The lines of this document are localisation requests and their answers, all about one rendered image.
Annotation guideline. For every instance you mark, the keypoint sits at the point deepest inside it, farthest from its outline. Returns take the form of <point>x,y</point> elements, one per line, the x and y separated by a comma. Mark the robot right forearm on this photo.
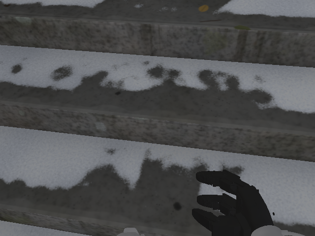
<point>267,230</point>

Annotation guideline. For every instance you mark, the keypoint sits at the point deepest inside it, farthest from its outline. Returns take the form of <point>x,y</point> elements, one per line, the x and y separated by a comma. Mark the robot right hand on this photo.
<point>242,215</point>

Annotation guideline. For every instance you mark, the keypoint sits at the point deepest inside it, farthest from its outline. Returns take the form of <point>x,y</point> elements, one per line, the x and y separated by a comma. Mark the robot left shin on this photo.
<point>130,229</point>

